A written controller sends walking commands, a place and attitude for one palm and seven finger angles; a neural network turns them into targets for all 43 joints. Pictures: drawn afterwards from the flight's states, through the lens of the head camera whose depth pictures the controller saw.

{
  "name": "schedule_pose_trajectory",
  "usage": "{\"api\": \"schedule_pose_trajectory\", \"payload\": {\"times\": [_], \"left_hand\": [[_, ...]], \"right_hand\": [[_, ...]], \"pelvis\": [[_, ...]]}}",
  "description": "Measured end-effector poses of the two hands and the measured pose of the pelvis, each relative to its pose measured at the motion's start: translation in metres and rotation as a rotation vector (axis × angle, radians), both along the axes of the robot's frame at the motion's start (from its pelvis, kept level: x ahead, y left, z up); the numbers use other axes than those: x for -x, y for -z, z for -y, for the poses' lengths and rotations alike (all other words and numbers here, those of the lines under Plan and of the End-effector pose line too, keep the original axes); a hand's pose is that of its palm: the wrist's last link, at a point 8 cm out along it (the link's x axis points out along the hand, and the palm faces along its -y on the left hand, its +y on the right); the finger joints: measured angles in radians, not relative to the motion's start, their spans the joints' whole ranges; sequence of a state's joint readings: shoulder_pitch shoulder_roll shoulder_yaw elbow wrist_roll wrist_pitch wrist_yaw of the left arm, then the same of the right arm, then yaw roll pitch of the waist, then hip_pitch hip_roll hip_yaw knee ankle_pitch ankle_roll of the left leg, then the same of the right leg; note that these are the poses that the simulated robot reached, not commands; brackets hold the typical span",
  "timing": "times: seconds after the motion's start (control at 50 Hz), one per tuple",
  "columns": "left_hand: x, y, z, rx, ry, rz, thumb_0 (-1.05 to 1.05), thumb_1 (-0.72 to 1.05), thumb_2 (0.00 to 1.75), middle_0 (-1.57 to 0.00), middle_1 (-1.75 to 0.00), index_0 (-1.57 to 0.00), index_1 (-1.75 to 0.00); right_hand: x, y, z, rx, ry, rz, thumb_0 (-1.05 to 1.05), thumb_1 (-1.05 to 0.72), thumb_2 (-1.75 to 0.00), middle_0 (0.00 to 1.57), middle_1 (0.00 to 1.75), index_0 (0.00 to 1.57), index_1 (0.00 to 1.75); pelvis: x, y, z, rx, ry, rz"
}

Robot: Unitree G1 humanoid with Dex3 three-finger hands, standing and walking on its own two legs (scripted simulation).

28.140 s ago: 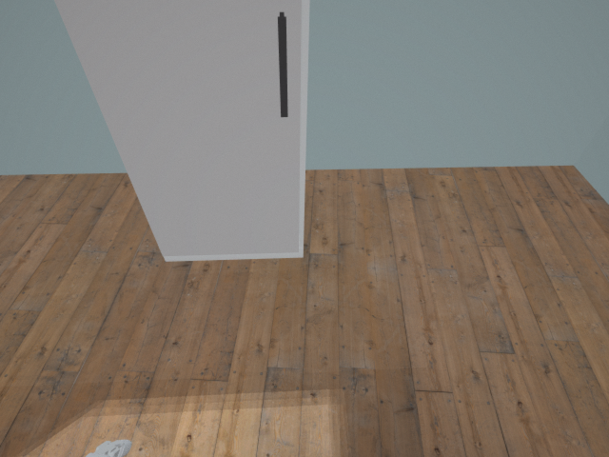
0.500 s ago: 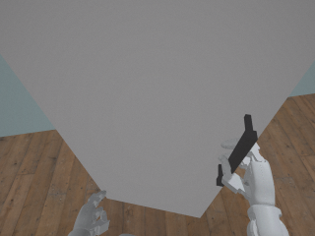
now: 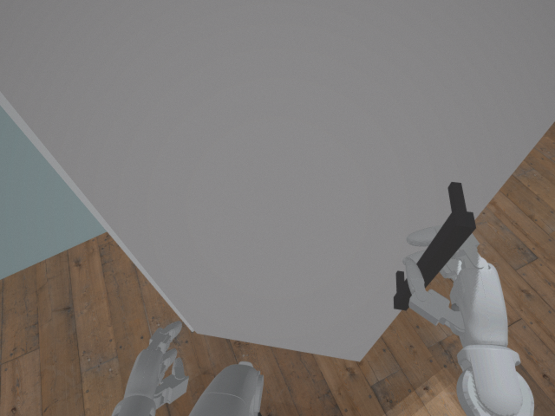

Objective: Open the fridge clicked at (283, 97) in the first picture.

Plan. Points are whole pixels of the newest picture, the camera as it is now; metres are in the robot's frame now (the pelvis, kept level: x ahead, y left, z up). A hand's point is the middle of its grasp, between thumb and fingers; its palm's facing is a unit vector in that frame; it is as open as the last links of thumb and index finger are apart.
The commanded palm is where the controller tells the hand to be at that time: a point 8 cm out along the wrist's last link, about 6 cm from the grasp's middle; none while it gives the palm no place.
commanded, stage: walk backward, drawing the door open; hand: right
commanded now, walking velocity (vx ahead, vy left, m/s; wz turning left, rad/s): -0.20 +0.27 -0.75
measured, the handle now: (423, 257) +0.31 -0.15 +0.07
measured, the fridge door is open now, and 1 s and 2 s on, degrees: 41 82 74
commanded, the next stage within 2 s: stop walking and hold the door back in 0.70 s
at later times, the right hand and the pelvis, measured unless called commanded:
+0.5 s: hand out of the picture +0.08 -0.05 +0.08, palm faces +0.42 +0.88 -0.22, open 6.1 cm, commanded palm +0.03 -0.08 +0.09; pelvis -0.09 +0.19 -0.02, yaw -23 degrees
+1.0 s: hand out of the picture -0.01 +0.05 +0.09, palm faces +0.77 +0.56 -0.30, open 5.9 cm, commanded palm -0.04 +0.00 +0.07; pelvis -0.09 +0.38 +0.00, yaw -43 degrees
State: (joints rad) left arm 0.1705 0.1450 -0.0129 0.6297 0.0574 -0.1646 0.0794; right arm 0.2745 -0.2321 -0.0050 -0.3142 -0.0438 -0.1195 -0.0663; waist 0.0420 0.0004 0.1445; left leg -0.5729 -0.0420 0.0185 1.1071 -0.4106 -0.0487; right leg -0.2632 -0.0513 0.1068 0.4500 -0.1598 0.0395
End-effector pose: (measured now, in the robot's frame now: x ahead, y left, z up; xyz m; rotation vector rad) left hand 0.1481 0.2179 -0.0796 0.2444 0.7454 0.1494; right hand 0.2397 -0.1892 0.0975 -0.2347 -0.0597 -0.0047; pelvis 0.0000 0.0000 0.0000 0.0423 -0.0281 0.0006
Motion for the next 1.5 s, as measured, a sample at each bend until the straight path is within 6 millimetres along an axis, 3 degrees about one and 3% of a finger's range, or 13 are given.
{"api": "schedule_pose_trajectory", "payload": {"times": [0.1, 0.22, 0.34, 0.48, 0.66, 0.78, 0.86, 1.0, 1.12, 1.26, 1.38, 1.44, 1.5], "left_hand": [[0.008, 0.004, -0.019, 0.059, 0.069, 0.017, 0.01, 0.90, 0.90, -0.20, -0.30, -0.20, -0.30], [-0.004, 0.029, -0.065, 0.070, 0.188, 0.015, 0.01, 0.89, 0.90, -0.20, -0.30, -0.20, -0.30], [-0.004, 0.011, -0.106, -0.003, 0.230, 0.009, 0.01, 0.90, 0.90, -0.20, -0.30, -0.20, -0.30], [0.000, 0.003, -0.125, -0.082, 0.352, 0.095, 0.01, 0.90, 0.90, -0.20, -0.30, -0.20, -0.30], [0.026, -0.003, -0.146, 0.024, 0.542, -0.028, 0.01, 0.90, 0.90, -0.20, -0.30, -0.20, -0.30], [0.000, 0.021, -0.179, 0.092, 0.619, -0.026, 0.01, 0.89, 0.90, -0.20, -0.30, -0.20, -0.30], [-0.026, 0.031, -0.207, 0.050, 0.657, -0.037, 0.01, 0.90, 0.90, -0.20, -0.30, -0.20, -0.30], [-0.049, 0.011, -0.241, -0.025, 0.720, -0.006, 0.01, 0.90, 0.90, -0.20, -0.30, -0.20, -0.30], [-0.046, -0.003, -0.262, -0.070, 0.780, 0.018, 0.01, 0.90, 0.90, -0.20, -0.30, -0.20, -0.30], [-0.007, 0.000, -0.285, -0.073, 0.763, 0.022, 0.01, 0.90, 0.90, -0.20, -0.30, -0.20, -0.30], [0.050, 0.036, -0.312, -0.032, 0.739, -0.181, 0.01, 0.90, 0.90, -0.20, -0.30, -0.20, -0.30], [0.064, 0.063, -0.328, -0.043, 0.744, -0.262, 0.01, 0.90, 0.90, -0.20, -0.30, -0.20, -0.30], [0.070, 0.071, -0.347, -0.069, 0.697, -0.305, 0.01, 0.90, 0.89, -0.20, -0.30, -0.20, -0.30]], "right_hand": [[0.045, -0.001, -0.017, -0.001, 0.133, -0.018, 0.00, -0.67, -0.78, 0.41, 1.36, 0.34, 1.40], [0.100, 0.000, -0.044, 0.058, 0.322, 0.024, -0.02, -0.66, -0.79, 0.42, 1.38, 0.31, 1.40], [0.148, -0.002, -0.068, 0.039, 0.377, -0.001, -0.01, -0.65, -0.78, 0.42, 1.37, 0.35, 1.40], [0.193, 0.007, -0.096, 0.000, 0.397, 0.098, -0.01, -0.65, -0.79, 0.43, 1.39, 0.34, 1.36], [0.245, -0.003, -0.144, 0.006, 0.575, -0.008, 0.00, -0.65, -0.77, 0.41, 1.38, 0.36, 1.39], [0.276, -0.003, -0.185, 0.082, 0.763, -0.005, -0.02, -0.64, -0.79, 0.42, 1.37, 0.32, 1.40], [0.294, -0.004, -0.211, 0.108, 0.859, -0.017, -0.03, -0.64, -0.80, 0.43, 1.38, 0.32, 1.40], [0.301, -0.003, -0.228, 0.057, 0.928, -0.038, -0.05, -0.63, -0.82, 0.45, 1.40, 0.39, 1.40], [0.297, -0.003, -0.228, 0.008, 0.969, -0.021, -0.02, -0.66, -0.82, 0.46, 1.40, 0.44, 1.40], [0.288, -0.003, -0.216, -0.005, 0.932, -0.016, -0.02, -0.68, -0.81, 0.45, 1.40, 0.46, 1.40], [0.279, -0.008, -0.203, 0.005, 0.940, -0.096, -0.05, -0.66, -0.77, 0.45, 1.40, 0.46, 1.40], [0.272, -0.006, -0.197, 0.003, 0.958, -0.077, -0.05, -0.66, -0.78, 0.45, 1.40, 0.47, 1.40], [0.266, -0.005, -0.193, -0.022, 0.969, -0.090, -0.06, -0.68, -0.78, 0.45, 1.40, 0.47, 1.40]], "pelvis": [[0.021, 0.002, -0.044, -0.018, 0.066, 0.008], [0.045, 0.021, -0.106, 0.034, 0.176, -0.004], [0.064, 0.009, -0.142, 0.067, 0.285, -0.004], [0.092, 0.027, -0.179, 0.036, 0.394, -0.029], [0.100, -0.004, -0.253, -0.028, 0.537, 0.026], [0.081, 0.015, -0.314, 0.017, 0.595, -0.020], [0.084, 0.017, -0.347, 0.039, 0.653, -0.014], [0.089, 0.002, -0.383, 0.093, 0.747, -0.029], [0.105, -0.001, -0.408, 0.102, 0.786, -0.046], [0.140, 0.007, -0.428, 0.067, 0.778, -0.032], [0.140, 0.008, -0.443, 0.039, 0.806, -0.003], [0.136, 0.026, -0.452, 0.064, 0.800, -0.013], [0.142, 0.025, -0.453, 0.065, 0.801, 0.006]]}}
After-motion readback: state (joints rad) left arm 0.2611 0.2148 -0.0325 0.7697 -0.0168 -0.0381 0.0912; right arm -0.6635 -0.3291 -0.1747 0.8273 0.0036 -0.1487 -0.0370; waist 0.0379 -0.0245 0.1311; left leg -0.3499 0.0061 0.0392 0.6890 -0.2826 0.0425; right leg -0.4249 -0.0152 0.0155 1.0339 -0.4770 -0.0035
